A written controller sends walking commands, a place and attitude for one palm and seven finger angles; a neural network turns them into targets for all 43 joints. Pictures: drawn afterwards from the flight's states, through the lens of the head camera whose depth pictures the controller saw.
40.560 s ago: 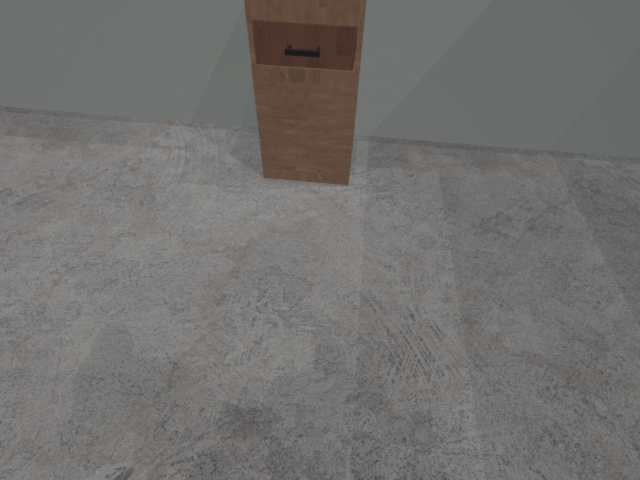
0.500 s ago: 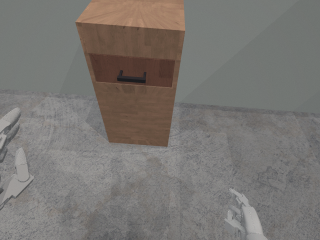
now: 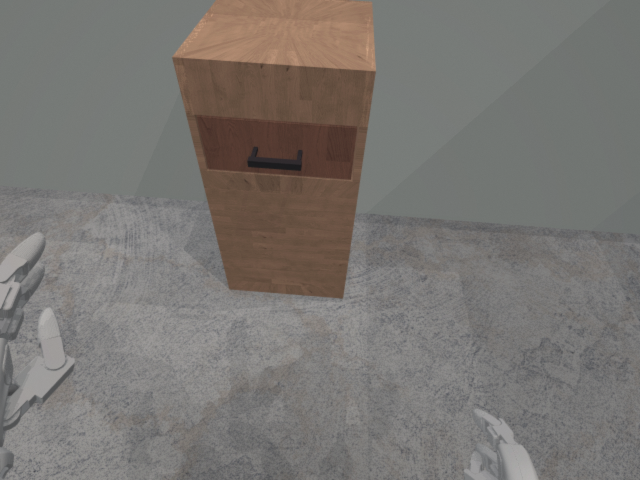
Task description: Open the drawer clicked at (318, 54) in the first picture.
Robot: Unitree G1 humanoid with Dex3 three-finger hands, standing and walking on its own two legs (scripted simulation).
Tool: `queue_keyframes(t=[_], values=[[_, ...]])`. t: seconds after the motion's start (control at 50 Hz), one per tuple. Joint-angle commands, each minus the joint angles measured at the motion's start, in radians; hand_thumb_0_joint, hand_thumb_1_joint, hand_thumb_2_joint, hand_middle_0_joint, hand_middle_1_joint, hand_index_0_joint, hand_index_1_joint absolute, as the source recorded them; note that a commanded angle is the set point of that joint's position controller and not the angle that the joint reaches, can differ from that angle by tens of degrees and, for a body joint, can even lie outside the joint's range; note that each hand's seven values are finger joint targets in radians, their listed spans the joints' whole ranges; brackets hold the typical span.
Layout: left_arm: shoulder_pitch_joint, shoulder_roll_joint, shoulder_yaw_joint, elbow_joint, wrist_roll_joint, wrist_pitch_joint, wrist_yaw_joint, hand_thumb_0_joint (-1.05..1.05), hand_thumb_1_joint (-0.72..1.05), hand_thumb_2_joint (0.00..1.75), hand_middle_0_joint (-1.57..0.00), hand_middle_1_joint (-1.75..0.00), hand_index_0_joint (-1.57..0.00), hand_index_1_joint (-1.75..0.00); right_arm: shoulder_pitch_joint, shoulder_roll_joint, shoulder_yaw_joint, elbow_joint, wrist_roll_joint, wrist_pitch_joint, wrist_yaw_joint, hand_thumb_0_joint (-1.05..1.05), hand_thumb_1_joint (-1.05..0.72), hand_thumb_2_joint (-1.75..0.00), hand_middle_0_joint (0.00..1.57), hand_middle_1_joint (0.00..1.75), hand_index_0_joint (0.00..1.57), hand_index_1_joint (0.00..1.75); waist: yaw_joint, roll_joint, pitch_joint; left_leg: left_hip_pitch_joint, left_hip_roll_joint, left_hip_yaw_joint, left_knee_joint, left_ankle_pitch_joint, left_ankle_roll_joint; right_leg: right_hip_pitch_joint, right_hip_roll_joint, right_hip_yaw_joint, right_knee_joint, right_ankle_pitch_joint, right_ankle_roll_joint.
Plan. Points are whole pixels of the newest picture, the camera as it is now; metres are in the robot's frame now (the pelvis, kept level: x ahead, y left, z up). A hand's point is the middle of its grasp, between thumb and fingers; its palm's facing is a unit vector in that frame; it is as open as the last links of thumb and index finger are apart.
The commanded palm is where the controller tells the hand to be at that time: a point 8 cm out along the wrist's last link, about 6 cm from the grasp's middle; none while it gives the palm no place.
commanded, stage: stop stepping back and stand still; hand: left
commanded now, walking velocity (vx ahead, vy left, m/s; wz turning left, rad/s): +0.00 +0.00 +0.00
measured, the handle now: (276, 158) +0.84 +0.15 -0.11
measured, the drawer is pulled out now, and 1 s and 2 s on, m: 0.00 0.00 0.00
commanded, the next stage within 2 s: let the arm hang, fingers relaxed in 0.12 s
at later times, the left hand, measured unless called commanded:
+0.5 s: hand out of the picture +0.07 +0.19 -0.16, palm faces -0.08 -0.97 -0.24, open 7.4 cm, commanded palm none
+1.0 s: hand out of the picture +0.04 +0.23 -0.15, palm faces -0.01 -0.94 -0.35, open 7.4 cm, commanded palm none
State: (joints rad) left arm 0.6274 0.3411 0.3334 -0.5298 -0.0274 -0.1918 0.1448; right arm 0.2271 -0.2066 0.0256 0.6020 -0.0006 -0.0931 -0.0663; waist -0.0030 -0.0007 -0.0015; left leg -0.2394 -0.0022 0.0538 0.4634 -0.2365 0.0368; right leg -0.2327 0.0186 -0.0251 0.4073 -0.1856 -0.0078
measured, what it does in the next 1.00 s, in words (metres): stands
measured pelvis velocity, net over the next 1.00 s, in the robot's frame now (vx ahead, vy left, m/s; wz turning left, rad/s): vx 0.00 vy -0.01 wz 0.01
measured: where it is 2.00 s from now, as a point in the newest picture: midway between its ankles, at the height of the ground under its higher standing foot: outside the picture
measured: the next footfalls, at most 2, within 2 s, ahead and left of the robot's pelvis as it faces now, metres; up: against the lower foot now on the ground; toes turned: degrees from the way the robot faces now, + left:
none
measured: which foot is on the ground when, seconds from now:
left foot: down 0.00-1.00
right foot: down 0.00-1.00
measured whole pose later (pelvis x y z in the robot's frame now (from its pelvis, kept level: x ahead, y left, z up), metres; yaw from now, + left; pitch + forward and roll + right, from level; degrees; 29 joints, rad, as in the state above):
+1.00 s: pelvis +0.00 -0.01 +0.00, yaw +0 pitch -1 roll +0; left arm 0.18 0.30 0.01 1.10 0.01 -0.01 0.02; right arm 0.20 -0.25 0.00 1.09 -0.02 0.00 -0.01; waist -0.01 0.03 0.06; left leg -0.16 -0.01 0.05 0.37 -0.19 0.02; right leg -0.18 0.01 -0.03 0.38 -0.18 -0.03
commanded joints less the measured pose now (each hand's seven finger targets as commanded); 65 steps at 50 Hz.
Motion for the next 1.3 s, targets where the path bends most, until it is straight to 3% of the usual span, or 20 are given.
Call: queue_keyframes(t=[0.0,0.18,0.2,0.22,0.26,0.32,0.36,0.38,0.44,0.5,0.6,0.8,0.96,1.06,1.28], values=[[-0.009,0.158,0.115,-0.215,0.0,-0.065,0.018,0.0,0.9,0.9,-0.2,-0.3,-0.2,-0.3,-0.115,-0.117,-0.053,-0.165,0.002,-0.058,-0.004,0.0,-0.9,-0.9,0.2,0.3,0.2,0.3,0.004,0.046,-0.048,-0.096,0.068,-0.1,-0.144,-0.07,-0.024,0.096,-0.051,0.081,-0.067,-0.001,0.005],[0.012,0.158,0.117,-0.234,-0.001,-0.065,0.017,0.0,0.9,0.9,-0.2,-0.3,-0.2,-0.3,-0.11,-0.116,-0.054,-0.162,0.004,-0.067,-0.006,0.0,-0.9,-0.9,0.2,0.3,0.2,0.3,0.006,0.065,-0.074,-0.089,0.079,-0.101,-0.154,0.021,-0.031,0.136,-0.038,0.045,-0.015,0.101,0.013],[-0.138,0.051,-0.257,0.618,0.088,0.081,-0.117,0.0,0.9,0.9,-0.2,-0.3,-0.2,-0.3,-0.157,-0.305,-0.115,0.123,-0.002,-0.112,0.084,0.0,-0.9,-0.9,0.2,0.3,0.2,0.3,-0.04,0.052,0.054,-0.13,0.097,-0.136,0.008,0.179,-0.019,-0.068,-0.111,0.024,0.093,0.154,-0.011],[-0.141,0.037,-0.224,0.653,0.078,0.152,-0.133,0.0,0.9,0.9,-0.2,-0.3,-0.2,-0.3,-0.054,-0.254,-0.12,0.138,-0.005,-0.055,0.079,0.0,-0.9,-0.9,0.2,0.3,0.2,0.3,-0.034,0.027,-0.042,-0.014,0.11,-0.105,0.008,0.285,-0.039,-0.081,-0.112,0.09,0.056,0.171,-0.015],[-0.181,0.043,-0.222,0.669,0.067,0.17,-0.137,0.0,0.9,0.9,-0.2,-0.3,-0.2,-0.3,-0.035,-0.246,-0.105,0.11,-0.004,-0.017,0.075,0.0,-0.9,-0.9,0.2,0.3,0.2,0.3,-0.028,0.007,-0.076,-0.018,0.133,-0.141,0.007,0.271,-0.001,-0.085,-0.086,0.052,0.101,0.064,-0.019],[-0.27,0.087,-0.233,0.823,0.072,0.169,-0.138,0.0,0.9,0.9,-0.2,-0.3,-0.2,-0.3,-0.076,-0.27,-0.091,0.109,-0.014,0.017,0.076,0.0,-0.9,-0.9,0.2,0.3,0.2,0.3,-0.005,-0.135,-0.062,-0.065,0.134,-0.176,-0.031,0.208,0.024,-0.025,-0.076,0.074,0.114,0.023,-0.032],[-0.318,0.118,-0.236,0.943,0.072,0.173,-0.139,0.0,0.9,0.9,-0.2,-0.3,-0.2,-0.3,-0.088,-0.283,-0.089,0.127,-0.021,0.032,0.075,0.0,-0.9,-0.9,0.2,0.3,0.2,0.3,-0.001,-0.164,-0.056,-0.056,0.104,-0.17,-0.03,0.139,0.026,-0.015,-0.102,0.123,0.077,0.019,-0.046],[-0.343,0.13,-0.242,1.001,0.069,0.176,-0.138,0.0,0.9,0.9,-0.2,-0.3,-0.2,-0.3,-0.091,-0.283,-0.087,0.138,-0.021,0.04,0.075,0.0,-0.9,-0.9,0.2,0.3,0.2,0.3,-0.001,-0.146,-0.042,-0.049,0.094,-0.163,-0.033,0.109,0.024,-0.019,-0.111,0.138,0.06,0.003,-0.05],[-0.383,0.137,-0.264,1.145,0.062,0.186,-0.136,0.0,0.9,0.9,-0.2,-0.3,-0.2,-0.3,-0.105,-0.271,-0.074,0.179,-0.024,0.06,0.074,0.0,-0.9,-0.9,0.2,0.3,0.2,0.3,0.003,0.011,0.002,-0.054,0.09,-0.169,-0.093,-0.016,0.018,-0.024,-0.103,0.148,0.021,-0.099,-0.047],[-0.379,0.133,-0.277,1.268,0.057,0.185,-0.137,0.0,0.9,0.9,-0.2,-0.3,-0.2,-0.3,-0.093,-0.255,-0.069,0.227,-0.021,0.071,0.071,0.0,-0.9,-0.9,0.2,0.3,0.2,0.3,0.008,0.097,0.0,-0.06,0.091,-0.171,-0.141,-0.139,0.013,0.01,-0.099,0.148,-0.01,-0.133,-0.048],[-0.377,0.116,-0.287,1.412,0.047,0.176,-0.136,0.0,0.9,0.9,-0.2,-0.3,-0.2,-0.3,-0.036,-0.226,-0.064,0.309,-0.017,0.079,0.061,0.0,-0.9,-0.9,0.2,0.3,0.2,0.3,-0.002,0.114,-0.025,0.007,0.083,-0.148,-0.126,-0.103,0.002,0.022,-0.118,0.163,-0.078,-0.141,-0.058],[-0.405,0.092,-0.296,1.564,0.041,0.176,-0.128,0.0,0.9,0.9,-0.2,-0.3,-0.2,-0.3,0.016,-0.222,-0.064,0.415,-0.015,0.085,0.049,0.0,-0.9,-0.9,0.2,0.3,0.2,0.3,-0.007,0.013,0.062,0.035,0.108,-0.15,-0.17,-0.045,0.003,0.018,-0.12,0.141,-0.126,-0.114,-0.05],[-0.455,0.114,-0.291,1.577,0.041,0.167,-0.123,0.0,0.9,0.9,-0.2,-0.3,-0.2,-0.3,-0.01,-0.227,-0.066,0.443,-0.015,0.077,0.051,0.0,-0.9,-0.9,0.2,0.3,0.2,0.3,-0.006,-0.046,0.036,0.077,0.114,-0.138,-0.177,0.086,0.005,0.057,-0.125,0.128,-0.113,0.016,-0.044],[-0.48,0.122,-0.287,1.572,0.041,0.161,-0.121,0.0,0.9,0.9,-0.2,-0.3,-0.2,-0.3,-0.042,-0.233,-0.068,0.449,-0.015,0.071,0.051,0.0,-0.9,-0.9,0.2,0.3,0.2,0.3,-0.004,-0.032,0.007,0.105,0.117,-0.131,-0.182,0.157,0.001,0.09,-0.128,0.123,-0.097,0.119,-0.041],[-0.519,0.136,-0.283,1.567,0.041,0.155,-0.123,0.0,0.9,0.9,-0.2,-0.3,-0.2,-0.3,-0.09,-0.249,-0.068,0.451,-0.017,0.069,0.052,0.0,-0.9,-0.9,0.2,0.3,0.2,0.3,-0.004,0.009,-0.013,0.139,0.118,-0.122,-0.194,0.199,-0.01,0.128,-0.136,0.126,-0.112,0.175,-0.04]])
